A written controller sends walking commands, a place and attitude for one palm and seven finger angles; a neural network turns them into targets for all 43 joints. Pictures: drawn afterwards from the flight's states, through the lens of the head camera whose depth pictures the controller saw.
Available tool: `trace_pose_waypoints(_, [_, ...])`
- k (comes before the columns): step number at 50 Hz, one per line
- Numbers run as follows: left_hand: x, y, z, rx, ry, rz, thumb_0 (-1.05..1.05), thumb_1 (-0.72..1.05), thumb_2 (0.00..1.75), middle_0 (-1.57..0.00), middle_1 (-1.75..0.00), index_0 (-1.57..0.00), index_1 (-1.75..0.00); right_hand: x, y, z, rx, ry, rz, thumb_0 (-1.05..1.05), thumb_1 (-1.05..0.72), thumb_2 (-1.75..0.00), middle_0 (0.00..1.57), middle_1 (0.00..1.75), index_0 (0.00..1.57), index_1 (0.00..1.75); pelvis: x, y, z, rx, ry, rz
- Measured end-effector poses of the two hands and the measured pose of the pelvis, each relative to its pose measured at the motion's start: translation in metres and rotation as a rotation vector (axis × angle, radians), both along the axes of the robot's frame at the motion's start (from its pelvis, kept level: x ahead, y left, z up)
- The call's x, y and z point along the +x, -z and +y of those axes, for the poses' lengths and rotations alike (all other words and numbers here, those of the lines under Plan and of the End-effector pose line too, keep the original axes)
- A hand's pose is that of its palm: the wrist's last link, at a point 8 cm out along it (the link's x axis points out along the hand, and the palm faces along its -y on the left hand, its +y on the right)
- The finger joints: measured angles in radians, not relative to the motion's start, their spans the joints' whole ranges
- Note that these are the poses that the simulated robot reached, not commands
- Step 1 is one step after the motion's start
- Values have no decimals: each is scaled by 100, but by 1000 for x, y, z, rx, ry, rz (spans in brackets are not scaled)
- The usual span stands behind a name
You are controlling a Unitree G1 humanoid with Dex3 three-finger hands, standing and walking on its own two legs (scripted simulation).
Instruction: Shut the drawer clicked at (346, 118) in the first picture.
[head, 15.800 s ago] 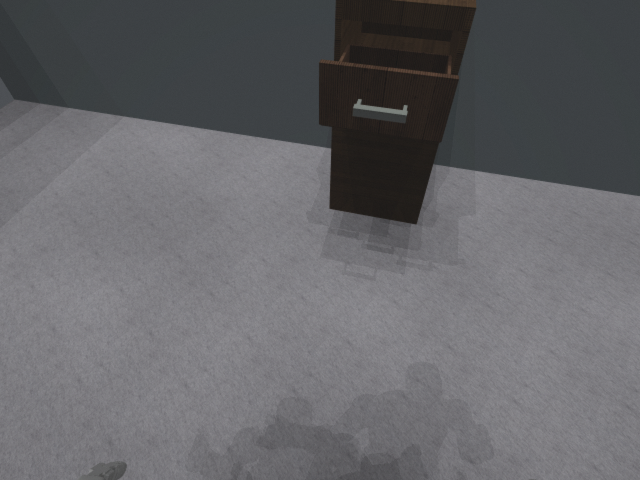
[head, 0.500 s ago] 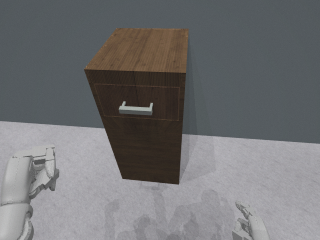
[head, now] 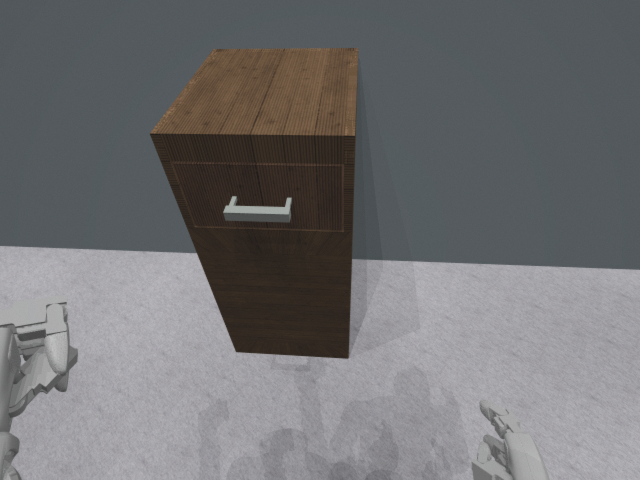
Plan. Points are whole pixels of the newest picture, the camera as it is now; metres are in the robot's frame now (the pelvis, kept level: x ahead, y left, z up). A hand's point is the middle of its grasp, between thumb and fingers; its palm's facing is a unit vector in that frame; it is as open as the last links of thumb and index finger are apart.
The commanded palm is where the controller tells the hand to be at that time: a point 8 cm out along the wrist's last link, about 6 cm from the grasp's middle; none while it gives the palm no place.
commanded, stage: step back with the hand held close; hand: left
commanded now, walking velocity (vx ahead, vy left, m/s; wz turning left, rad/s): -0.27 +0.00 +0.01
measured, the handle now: (259, 207) +0.65 +0.19 -0.06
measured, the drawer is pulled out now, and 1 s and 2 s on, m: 0.00 0.00 0.00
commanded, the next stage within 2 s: stop stepping back and stand still in 1.14 s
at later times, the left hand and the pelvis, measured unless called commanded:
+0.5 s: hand (27, 414) +0.14 +0.26 +0.15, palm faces +0.34 -0.79 -0.51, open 3.2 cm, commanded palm +0.08 +0.30 +0.17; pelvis -0.05 +0.02 -0.01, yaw +0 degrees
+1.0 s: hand out of the picture +0.10 +0.28 +0.16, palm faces +0.36 -0.79 -0.50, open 3.2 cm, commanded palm +0.04 +0.31 +0.17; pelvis -0.09 +0.03 -0.01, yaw +1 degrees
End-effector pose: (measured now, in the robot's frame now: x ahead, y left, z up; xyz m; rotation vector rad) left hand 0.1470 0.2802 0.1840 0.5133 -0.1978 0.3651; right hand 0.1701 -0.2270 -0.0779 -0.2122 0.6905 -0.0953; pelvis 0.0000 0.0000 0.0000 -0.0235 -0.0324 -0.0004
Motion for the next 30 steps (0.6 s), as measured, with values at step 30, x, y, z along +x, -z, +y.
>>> trace_pose_waypoints(30, [-60, 13, 18, 77, 45, -7, 1, 88, 90, -141, -160, -141, -160, -64, 3, 14, -46, 52, 8, 1, -90, -90, 21, 30, 20, 30, -65, 14, 23, 2, 6, 46])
